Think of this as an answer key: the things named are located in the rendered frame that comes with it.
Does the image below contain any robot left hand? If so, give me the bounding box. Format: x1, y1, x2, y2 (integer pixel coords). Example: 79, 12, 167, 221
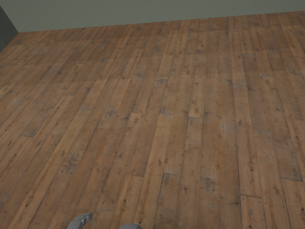
67, 212, 92, 229

